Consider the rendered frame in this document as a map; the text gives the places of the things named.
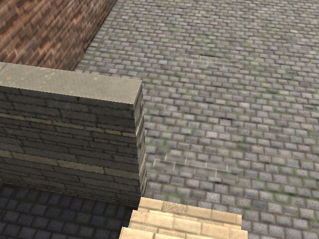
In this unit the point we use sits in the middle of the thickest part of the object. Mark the stairs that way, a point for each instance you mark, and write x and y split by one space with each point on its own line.
158 219

